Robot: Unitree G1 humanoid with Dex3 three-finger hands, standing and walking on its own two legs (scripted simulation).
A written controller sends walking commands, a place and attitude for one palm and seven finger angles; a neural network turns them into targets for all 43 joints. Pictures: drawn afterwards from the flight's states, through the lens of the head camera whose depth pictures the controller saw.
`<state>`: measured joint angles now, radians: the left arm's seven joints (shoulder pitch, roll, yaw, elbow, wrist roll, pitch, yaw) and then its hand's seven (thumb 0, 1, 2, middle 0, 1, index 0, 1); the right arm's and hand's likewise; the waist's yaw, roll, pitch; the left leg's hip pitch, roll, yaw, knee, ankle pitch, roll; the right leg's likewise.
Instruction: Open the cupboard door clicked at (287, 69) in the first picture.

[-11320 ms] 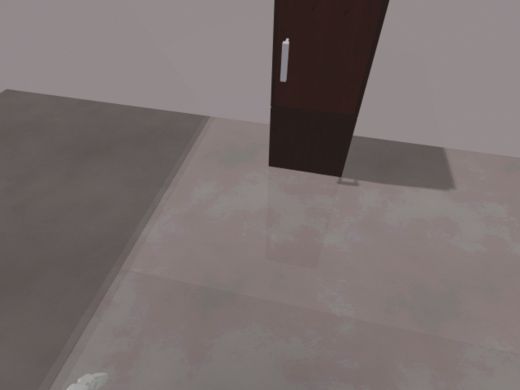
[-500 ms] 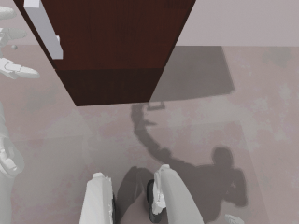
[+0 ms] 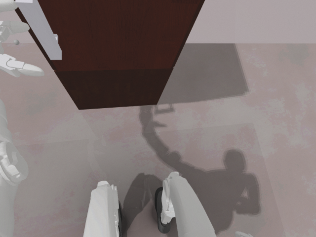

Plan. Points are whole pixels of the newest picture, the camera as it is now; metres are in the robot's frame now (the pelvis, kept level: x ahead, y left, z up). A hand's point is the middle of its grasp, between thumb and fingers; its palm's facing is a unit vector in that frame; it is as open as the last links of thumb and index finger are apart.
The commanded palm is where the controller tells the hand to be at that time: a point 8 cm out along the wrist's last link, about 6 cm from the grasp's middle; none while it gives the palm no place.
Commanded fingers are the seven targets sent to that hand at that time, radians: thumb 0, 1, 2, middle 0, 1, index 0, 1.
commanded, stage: slide the fingers in behind the handle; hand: left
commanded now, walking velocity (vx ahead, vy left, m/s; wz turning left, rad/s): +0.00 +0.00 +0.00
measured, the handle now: (43, 23) +0.58 +0.21 +0.05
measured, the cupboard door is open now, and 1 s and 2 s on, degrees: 0 0 0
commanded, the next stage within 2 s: close the thumb around the handle in 1.42 s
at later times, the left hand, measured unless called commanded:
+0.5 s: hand (33, 45) +0.53 +0.23 +0.04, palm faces +0.05 -1.00 -0.01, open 14.0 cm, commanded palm +0.51 +0.25 +0.05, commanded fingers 0.00 -0.50 0.30 -0.30 -1.20 -0.30 -1.20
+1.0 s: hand (53, 42) +0.53 +0.19 +0.04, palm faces +0.05 -1.00 -0.01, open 14.0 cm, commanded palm +0.51 +0.22 +0.05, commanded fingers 0.00 -0.50 0.30 -0.30 -1.20 -0.30 -1.20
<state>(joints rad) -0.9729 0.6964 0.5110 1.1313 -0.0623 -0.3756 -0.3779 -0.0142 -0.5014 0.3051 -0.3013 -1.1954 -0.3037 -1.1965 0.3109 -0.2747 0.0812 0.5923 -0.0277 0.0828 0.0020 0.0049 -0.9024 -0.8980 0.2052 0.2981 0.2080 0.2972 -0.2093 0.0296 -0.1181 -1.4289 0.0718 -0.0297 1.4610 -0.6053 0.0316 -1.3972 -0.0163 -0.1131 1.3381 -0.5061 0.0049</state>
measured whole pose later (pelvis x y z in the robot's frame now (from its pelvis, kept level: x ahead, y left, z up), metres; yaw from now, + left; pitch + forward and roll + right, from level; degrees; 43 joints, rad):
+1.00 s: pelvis +0.00 +0.00 +0.01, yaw +1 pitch +31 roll -5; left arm -0.95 0.51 0.42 1.13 -0.05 -0.46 -0.20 -0.01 -0.50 0.30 -0.30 -1.20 -0.31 -1.20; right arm 0.31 -0.26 0.06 0.61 -0.04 0.08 0.02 0.01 -0.90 -0.90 0.20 0.30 0.21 0.30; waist -0.21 0.04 -0.13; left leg -1.37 0.06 -0.01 1.43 -0.60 0.03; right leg -1.36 -0.02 -0.09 1.33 -0.51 0.00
